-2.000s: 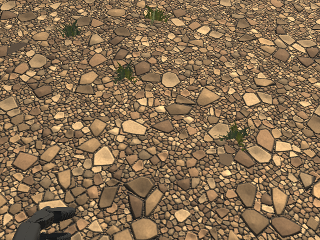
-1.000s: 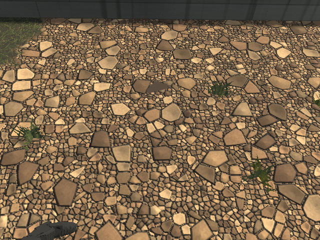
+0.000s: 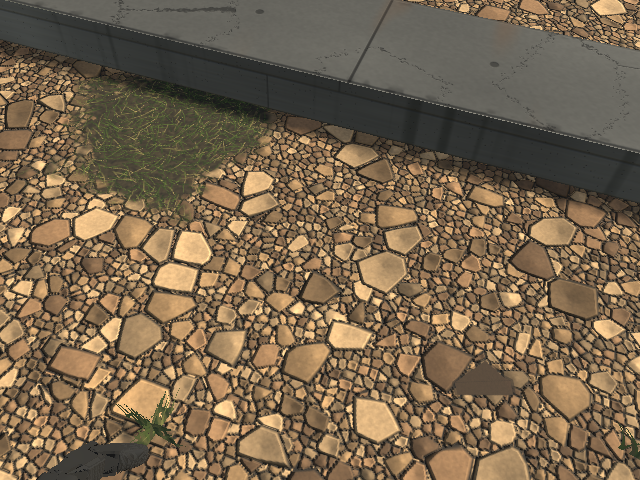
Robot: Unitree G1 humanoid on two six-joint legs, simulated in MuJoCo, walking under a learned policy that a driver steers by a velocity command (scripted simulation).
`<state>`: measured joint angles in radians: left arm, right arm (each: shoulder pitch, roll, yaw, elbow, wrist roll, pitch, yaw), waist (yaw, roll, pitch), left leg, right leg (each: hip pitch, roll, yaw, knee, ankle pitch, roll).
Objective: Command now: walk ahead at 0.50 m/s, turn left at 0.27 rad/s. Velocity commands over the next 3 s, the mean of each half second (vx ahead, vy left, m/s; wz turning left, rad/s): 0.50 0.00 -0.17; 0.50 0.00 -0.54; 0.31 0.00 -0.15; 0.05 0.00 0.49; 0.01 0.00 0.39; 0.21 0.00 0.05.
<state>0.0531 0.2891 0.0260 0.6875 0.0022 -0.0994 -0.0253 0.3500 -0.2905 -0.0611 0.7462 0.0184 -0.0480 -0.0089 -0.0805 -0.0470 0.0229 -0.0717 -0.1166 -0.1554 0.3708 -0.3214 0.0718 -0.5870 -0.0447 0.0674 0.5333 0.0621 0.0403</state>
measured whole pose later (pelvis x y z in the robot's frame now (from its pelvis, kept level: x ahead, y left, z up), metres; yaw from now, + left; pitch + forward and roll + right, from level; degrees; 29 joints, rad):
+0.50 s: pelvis +0.28 -0.02 +0.00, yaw -8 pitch +2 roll +0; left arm 0.43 0.29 0.06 0.79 -0.03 -0.04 0.01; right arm 0.02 -0.26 -0.03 0.66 0.01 -0.11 0.02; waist 0.11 0.02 0.02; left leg -0.49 0.00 -0.10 0.48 -0.02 -0.04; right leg -0.08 0.08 0.17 0.37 -0.32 -0.04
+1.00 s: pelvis +0.53 -0.08 -0.01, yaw -27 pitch +2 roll +2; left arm 0.08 0.28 0.05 0.59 -0.02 -0.02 -0.06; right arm 0.34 -0.31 -0.08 0.86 0.02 -0.07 0.00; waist -0.10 -0.03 0.04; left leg 0.10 0.01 0.21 0.27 -0.39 -0.04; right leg -0.61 -0.06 -0.02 0.64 -0.09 -0.05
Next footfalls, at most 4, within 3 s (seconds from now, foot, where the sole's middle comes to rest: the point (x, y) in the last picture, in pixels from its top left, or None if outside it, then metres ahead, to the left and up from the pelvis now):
0.06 right None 0.22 -0.13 -0.78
0.54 left None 0.47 0.09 -0.78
1.04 right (417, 387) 0.65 -0.26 -0.78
1.50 left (373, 294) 0.91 -0.20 -0.78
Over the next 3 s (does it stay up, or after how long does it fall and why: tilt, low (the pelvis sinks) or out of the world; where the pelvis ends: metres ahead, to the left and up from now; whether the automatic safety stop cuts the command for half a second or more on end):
stays up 0.86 -0.22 0.01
